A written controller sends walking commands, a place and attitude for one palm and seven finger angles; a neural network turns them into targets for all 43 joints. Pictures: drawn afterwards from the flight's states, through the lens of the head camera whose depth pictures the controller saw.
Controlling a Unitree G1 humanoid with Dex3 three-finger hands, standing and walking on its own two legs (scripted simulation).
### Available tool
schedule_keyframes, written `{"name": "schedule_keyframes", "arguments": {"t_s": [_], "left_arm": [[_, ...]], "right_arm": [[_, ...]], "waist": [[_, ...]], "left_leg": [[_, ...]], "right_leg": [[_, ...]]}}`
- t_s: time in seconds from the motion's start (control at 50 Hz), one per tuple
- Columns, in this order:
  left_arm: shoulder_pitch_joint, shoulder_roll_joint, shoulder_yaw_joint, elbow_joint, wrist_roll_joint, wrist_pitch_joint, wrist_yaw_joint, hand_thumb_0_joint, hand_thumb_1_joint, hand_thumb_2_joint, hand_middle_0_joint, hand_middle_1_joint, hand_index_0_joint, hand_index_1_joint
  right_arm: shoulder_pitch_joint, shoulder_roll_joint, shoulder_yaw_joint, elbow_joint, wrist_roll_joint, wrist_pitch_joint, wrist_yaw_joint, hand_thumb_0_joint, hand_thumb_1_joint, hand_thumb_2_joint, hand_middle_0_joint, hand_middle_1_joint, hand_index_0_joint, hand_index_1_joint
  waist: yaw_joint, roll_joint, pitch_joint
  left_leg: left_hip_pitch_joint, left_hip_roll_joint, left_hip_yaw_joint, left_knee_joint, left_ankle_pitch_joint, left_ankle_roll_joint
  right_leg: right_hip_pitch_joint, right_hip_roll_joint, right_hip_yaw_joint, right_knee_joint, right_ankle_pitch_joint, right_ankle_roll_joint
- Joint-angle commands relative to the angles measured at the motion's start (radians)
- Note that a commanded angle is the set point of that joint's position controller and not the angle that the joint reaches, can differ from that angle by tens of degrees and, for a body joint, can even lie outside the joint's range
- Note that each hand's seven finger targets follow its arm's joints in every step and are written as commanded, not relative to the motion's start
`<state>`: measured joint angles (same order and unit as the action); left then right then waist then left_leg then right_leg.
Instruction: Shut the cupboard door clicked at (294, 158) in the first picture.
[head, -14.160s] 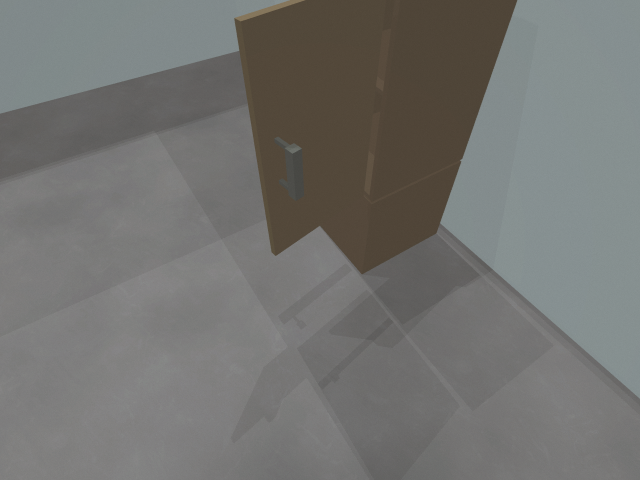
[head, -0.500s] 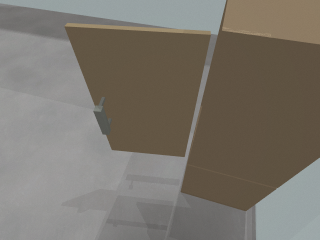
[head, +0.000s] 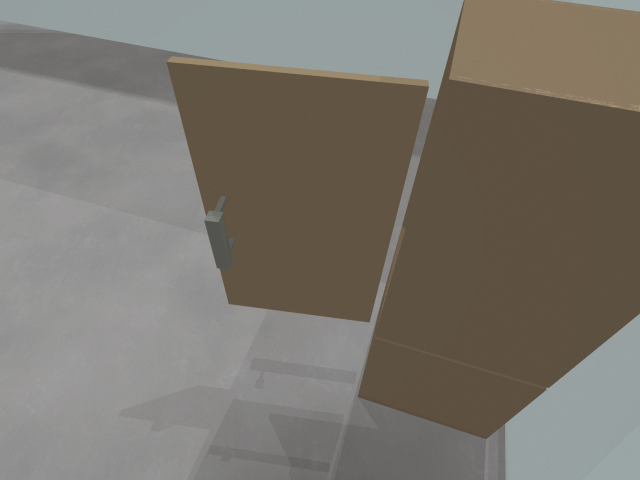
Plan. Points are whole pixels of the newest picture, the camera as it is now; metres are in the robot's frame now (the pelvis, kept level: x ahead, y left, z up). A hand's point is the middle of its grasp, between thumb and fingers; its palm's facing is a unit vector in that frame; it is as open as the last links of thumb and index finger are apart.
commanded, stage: come to a stop and stand still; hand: left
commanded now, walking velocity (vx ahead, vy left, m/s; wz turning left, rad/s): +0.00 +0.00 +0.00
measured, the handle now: (223, 232) +0.53 +0.21 -0.05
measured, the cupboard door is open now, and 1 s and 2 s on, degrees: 100 100 100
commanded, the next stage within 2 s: look again from close up in 0.30 s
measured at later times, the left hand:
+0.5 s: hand out of the picture +0.00 +0.18 -0.18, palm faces +0.01 -0.98 -0.19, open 7.4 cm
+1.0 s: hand out of the picture +0.00 +0.19 -0.17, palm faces +0.02 -0.98 -0.21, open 7.4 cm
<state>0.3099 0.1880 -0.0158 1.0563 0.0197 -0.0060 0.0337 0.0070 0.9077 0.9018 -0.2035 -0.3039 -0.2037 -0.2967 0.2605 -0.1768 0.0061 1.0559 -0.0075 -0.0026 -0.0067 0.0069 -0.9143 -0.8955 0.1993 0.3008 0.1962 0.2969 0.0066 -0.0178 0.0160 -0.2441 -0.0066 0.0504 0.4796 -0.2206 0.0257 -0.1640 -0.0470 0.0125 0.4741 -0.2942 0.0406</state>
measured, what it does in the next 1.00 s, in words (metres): stands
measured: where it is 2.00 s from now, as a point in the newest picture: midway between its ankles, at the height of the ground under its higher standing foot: outside the picture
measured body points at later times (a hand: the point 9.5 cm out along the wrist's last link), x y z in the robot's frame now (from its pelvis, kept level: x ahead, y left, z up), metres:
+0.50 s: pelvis +0.00 +0.00 +0.00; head +0.01 +0.01 +0.45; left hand +0.00 +0.23 -0.16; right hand +0.03 -0.23 -0.15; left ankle +0.02 +0.10 -0.74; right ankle -0.02 -0.15 -0.74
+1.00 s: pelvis +0.00 +0.00 +0.00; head +0.01 +0.01 +0.45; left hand +0.00 +0.24 -0.16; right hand +0.04 -0.24 -0.15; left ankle +0.02 +0.10 -0.74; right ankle -0.02 -0.15 -0.74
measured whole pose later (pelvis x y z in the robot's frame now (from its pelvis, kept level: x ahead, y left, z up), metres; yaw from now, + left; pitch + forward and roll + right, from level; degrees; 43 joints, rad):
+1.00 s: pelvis +0.00 +0.00 +0.00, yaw +0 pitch -1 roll +0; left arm 0.28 0.20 -0.01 1.09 0.02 -0.01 0.03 0.01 0.91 0.90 -0.20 -0.30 -0.20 -0.30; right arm 0.22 -0.18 0.01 1.12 0.00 -0.01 -0.01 0.01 -0.91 -0.90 0.20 0.30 0.20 0.30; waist 0.01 -0.02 0.03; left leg -0.20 -0.01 0.04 0.41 -0.19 0.02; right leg -0.12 -0.05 0.00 0.40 -0.26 0.04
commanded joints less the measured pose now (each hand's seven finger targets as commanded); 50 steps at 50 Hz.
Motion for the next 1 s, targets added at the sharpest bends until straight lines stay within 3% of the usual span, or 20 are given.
{"name": "schedule_keyframes", "arguments": {"t_s": [0.0,0.12,0.3,0.32,0.74,0.92,0.98], "left_arm": [[0.050,0.112,0.017,-0.027,-0.007,-0.016,0.003,0.000,0.900,0.900,-0.200,-0.300,-0.200,-0.300],[0.054,0.117,0.017,-0.007,-0.007,-0.018,0.003,0.000,0.900,0.900,-0.200,-0.300,-0.200,-0.300],[0.052,0.114,0.016,0.009,-0.007,-0.015,0.002,0.000,0.900,0.900,-0.200,-0.300,-0.200,-0.300],[0.056,0.114,0.018,0.009,-0.005,-0.016,0.003,0.000,0.900,0.900,-0.200,-0.300,-0.200,-0.300],[0.038,0.124,0.023,0.006,-0.006,-0.017,0.003,0.000,0.900,0.900,-0.200,-0.300,-0.200,-0.300],[0.039,0.124,0.024,0.008,-0.005,-0.015,0.002,0.000,0.900,0.900,-0.200,-0.300,-0.200,-0.300],[0.046,0.108,0.021,0.013,-0.006,-0.015,0.002,0.000,0.900,0.900,-0.200,-0.300,-0.200,-0.300]], "right_arm": [[0.017,-0.127,-0.023,-0.026,0.000,-0.026,-0.008,0.000,-0.900,-0.900,0.200,0.300,0.200,0.300],[0.015,-0.125,-0.022,0.003,0.003,-0.027,-0.011,0.000,-0.900,-0.900,0.200,0.300,0.200,0.300],[0.003,-0.131,-0.022,0.023,0.002,-0.026,-0.010,0.000,-0.900,-0.900,0.200,0.300,0.200,0.300],[0.003,-0.128,-0.022,0.023,0.004,-0.026,-0.011,0.000,-0.900,-0.900,0.200,0.300,0.200,0.300],[-0.019,-0.140,-0.021,0.030,0.002,-0.031,-0.013,0.000,-0.900,-0.900,0.200,0.300,0.200,0.300],[-0.013,-0.136,-0.021,0.033,0.003,-0.027,-0.013,0.000,-0.900,-0.900,0.200,0.300,0.200,0.300],[-0.001,-0.127,-0.017,0.041,0.000,-0.026,-0.012,0.000,-0.900,-0.900,0.200,0.300,0.200,0.300]], "waist": [[-0.003,0.008,0.032],[0.001,-0.003,0.047],[0.000,0.024,0.044],[0.002,0.005,0.051],[0.003,0.018,0.016],[0.005,0.003,0.039],[0.000,0.013,0.018]], "left_leg": [[0.025,0.092,-0.110,-0.119,0.039,0.010],[0.031,0.095,-0.106,-0.121,0.079,0.012],[0.035,0.097,-0.114,-0.146,0.033,0.006],[0.034,0.099,-0.110,-0.141,0.053,0.009],[0.067,0.101,-0.107,-0.135,0.156,0.006],[0.061,0.101,-0.112,-0.154,0.111,0.006],[0.074,0.098,-0.104,-0.152,0.088,0.000]], "right_leg": [[-0.055,-0.049,0.049,-0.101,0.069,-0.058],[-0.041,-0.052,0.045,-0.113,0.105,-0.056],[-0.041,-0.055,0.040,-0.124,0.075,-0.053],[-0.038,-0.054,0.041,-0.128,0.094,-0.053],[-0.008,-0.063,0.036,-0.126,0.158,-0.048],[-0.015,-0.062,0.037,-0.144,0.126,-0.049],[-0.013,-0.063,0.038,-0.143,0.107,-0.050]]}}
